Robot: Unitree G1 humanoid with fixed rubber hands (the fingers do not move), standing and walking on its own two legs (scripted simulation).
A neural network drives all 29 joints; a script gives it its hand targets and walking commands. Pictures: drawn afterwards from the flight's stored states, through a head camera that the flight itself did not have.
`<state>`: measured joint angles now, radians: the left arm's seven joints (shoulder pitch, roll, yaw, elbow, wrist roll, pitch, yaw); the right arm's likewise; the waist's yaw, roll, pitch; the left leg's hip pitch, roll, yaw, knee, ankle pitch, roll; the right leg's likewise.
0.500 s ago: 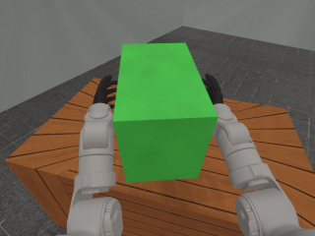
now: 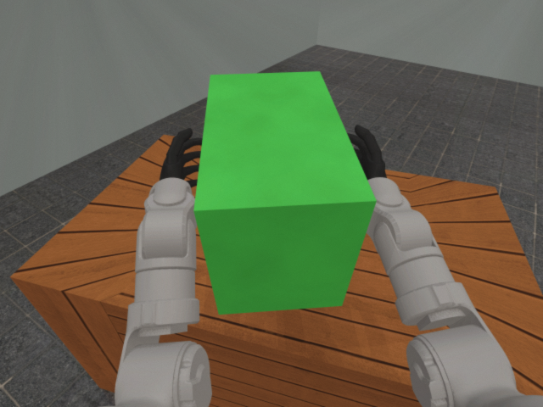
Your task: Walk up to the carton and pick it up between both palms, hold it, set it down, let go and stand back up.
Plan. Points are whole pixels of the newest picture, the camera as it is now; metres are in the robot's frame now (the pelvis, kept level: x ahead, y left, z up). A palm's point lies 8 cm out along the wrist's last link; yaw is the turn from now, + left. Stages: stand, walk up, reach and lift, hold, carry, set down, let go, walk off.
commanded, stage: hold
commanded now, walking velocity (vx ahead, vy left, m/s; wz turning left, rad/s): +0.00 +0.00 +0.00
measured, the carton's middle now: (272, 184) +0.40 +0.00 +0.17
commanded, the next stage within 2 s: none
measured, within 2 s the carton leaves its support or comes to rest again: neither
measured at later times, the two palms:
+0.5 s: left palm (175, 183) +0.36 +0.14 +0.20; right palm (368, 179) +0.36 -0.14 +0.20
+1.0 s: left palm (176, 183) +0.37 +0.14 +0.20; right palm (369, 180) +0.36 -0.14 +0.20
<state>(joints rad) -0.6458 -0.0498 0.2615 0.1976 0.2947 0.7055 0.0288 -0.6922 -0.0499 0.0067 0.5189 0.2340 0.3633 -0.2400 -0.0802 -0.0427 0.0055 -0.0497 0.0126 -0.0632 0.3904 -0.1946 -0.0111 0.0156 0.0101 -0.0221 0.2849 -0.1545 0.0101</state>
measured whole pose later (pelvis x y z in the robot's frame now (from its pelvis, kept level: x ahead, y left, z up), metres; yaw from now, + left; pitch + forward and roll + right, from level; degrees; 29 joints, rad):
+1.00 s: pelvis +0.00 +0.00 +0.00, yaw +0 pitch -8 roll -1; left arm -0.66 -0.05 0.28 0.23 0.30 0.71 0.03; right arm -0.71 -0.05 0.00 0.55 0.23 0.37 -0.24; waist -0.08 -0.05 0.00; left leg -0.05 0.01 -0.06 0.38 -0.19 -0.01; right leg 0.01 0.01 -0.02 0.29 -0.15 0.01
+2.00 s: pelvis +0.00 +0.00 +0.00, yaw +0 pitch -9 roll -1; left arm -0.65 -0.06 0.27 0.20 0.30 0.72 0.03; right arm -0.70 -0.05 0.01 0.54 0.25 0.37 -0.24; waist -0.08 -0.05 0.01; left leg -0.04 0.01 -0.06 0.38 -0.19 -0.01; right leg 0.02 0.01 -0.01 0.29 -0.16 0.01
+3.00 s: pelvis +0.00 +0.00 +0.00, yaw +0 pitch -8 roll -1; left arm -0.65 -0.05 0.28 0.23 0.30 0.71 0.03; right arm -0.71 -0.05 0.01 0.56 0.25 0.36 -0.24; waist -0.08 -0.05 0.01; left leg -0.04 0.01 -0.06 0.39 -0.20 -0.01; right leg 0.02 0.01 -0.02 0.29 -0.16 0.01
